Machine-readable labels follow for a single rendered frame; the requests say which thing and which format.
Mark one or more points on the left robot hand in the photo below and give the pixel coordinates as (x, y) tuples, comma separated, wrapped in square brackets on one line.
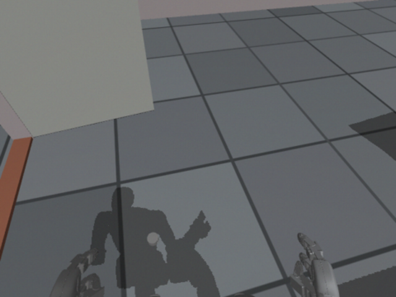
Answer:
[(69, 283)]

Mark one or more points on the right robot hand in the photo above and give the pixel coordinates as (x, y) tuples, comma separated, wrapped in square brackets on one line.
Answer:
[(322, 282)]

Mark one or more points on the tin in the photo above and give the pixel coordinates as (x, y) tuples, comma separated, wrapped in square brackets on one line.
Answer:
[(153, 239)]

